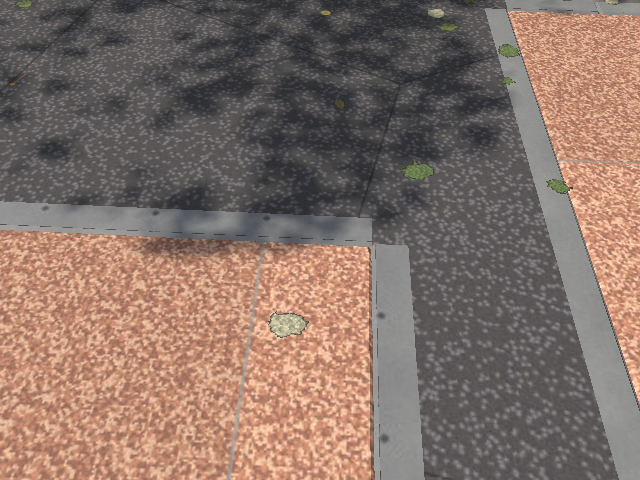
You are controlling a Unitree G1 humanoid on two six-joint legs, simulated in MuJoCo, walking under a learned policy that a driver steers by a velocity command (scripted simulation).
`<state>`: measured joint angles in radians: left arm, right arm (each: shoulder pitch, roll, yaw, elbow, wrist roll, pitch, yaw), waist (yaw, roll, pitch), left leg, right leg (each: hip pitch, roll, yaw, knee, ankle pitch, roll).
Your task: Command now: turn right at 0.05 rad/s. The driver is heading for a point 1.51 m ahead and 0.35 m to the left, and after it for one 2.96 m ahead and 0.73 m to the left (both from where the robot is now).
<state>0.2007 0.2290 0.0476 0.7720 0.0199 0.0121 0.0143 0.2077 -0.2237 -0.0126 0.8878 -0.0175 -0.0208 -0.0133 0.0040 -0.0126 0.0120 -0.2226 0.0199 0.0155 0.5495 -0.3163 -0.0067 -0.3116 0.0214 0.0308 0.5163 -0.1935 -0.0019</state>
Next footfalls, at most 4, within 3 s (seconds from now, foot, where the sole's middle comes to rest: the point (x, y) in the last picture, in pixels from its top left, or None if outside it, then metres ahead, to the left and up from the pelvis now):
1.98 right None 0.15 -0.13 -0.77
2.46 left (284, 474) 0.54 0.10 -0.77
2.96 right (372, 354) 0.82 -0.10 -0.77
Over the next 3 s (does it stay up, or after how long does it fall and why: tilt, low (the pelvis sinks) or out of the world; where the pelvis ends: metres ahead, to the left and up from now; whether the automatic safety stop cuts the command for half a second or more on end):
stays up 0.66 -0.02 -0.01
